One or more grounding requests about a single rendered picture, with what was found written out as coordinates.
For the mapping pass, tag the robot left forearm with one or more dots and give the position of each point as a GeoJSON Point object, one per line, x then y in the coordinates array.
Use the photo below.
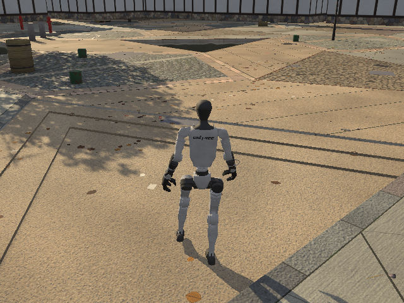
{"type": "Point", "coordinates": [171, 168]}

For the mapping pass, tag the left robot hand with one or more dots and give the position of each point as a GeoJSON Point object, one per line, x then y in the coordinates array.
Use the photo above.
{"type": "Point", "coordinates": [166, 182]}

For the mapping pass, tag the robot left upper arm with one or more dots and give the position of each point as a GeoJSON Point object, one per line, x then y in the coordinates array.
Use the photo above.
{"type": "Point", "coordinates": [179, 144]}

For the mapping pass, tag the right robot hand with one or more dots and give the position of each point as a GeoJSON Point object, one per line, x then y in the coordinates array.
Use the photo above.
{"type": "Point", "coordinates": [234, 174]}

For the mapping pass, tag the robot right upper arm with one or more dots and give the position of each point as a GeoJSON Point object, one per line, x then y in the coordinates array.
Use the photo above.
{"type": "Point", "coordinates": [225, 141]}

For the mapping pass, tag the robot head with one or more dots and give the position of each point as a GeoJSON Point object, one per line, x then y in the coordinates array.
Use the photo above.
{"type": "Point", "coordinates": [203, 109]}

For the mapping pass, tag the robot right thigh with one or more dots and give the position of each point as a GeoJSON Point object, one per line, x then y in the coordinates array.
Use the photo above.
{"type": "Point", "coordinates": [215, 197]}

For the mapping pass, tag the robot right forearm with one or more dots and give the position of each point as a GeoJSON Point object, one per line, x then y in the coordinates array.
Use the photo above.
{"type": "Point", "coordinates": [231, 164]}

